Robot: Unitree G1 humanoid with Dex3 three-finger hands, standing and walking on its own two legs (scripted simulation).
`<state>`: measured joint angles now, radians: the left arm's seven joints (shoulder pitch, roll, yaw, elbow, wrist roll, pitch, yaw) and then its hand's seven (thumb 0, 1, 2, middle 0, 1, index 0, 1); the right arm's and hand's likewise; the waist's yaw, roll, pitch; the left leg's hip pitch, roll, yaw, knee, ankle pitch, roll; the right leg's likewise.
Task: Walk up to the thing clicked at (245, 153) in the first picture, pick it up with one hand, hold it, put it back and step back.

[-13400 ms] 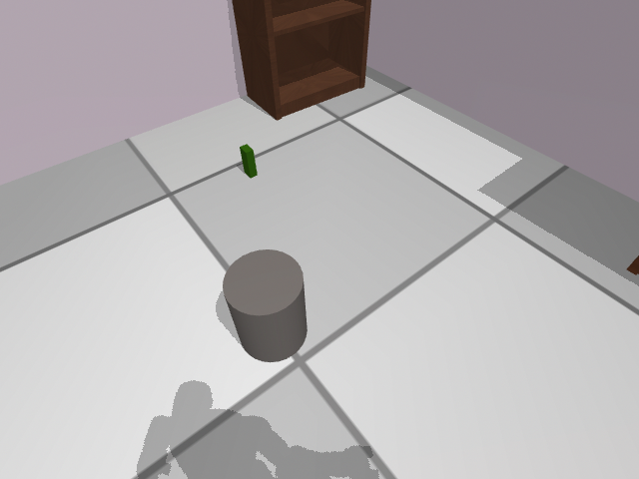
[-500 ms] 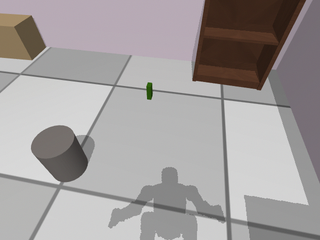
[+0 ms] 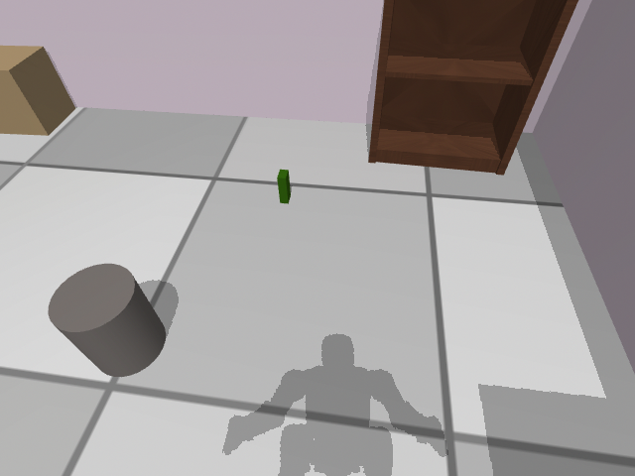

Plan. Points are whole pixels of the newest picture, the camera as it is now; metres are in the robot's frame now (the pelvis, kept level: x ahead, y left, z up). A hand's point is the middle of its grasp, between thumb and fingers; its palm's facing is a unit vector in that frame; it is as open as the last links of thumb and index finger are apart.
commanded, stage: stand
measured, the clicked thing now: (284, 186) +1.45 +0.22 -0.70
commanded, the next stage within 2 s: walk up in 1.96 s
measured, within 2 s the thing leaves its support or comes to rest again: neither
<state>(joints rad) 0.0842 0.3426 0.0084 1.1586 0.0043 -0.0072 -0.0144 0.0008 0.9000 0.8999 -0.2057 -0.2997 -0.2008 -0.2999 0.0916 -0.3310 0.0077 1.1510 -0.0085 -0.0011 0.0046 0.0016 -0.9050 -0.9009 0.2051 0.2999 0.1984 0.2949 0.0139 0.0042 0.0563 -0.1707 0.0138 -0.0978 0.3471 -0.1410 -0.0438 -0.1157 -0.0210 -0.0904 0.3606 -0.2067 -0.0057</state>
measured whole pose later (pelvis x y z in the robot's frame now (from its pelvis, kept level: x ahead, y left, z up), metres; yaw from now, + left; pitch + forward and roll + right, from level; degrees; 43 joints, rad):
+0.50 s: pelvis +0.01 +0.00 +0.00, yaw -1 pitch -2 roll +0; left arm 0.09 0.35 0.02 1.14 0.00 -0.01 -0.01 0.00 0.90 0.90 -0.21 -0.30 -0.20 -0.30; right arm 0.08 -0.35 0.02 1.13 -0.01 -0.01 0.00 0.00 -0.91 -0.90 0.21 0.30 0.20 0.29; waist 0.02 0.00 0.06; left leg -0.15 0.02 -0.09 0.33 -0.16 -0.04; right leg -0.09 -0.02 -0.08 0.33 -0.21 0.00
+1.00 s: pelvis +0.02 +0.00 +0.00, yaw -1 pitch -2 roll +0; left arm 0.11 0.35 0.01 1.14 0.00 0.00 -0.01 0.00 0.90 0.90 -0.21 -0.30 -0.20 -0.30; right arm 0.09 -0.35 0.02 1.13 -0.01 -0.01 0.00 0.00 -0.90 -0.90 0.21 0.30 0.20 0.29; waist 0.02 0.00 0.05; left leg -0.14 0.02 -0.08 0.32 -0.16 -0.04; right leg -0.08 -0.02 -0.07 0.33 -0.21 0.00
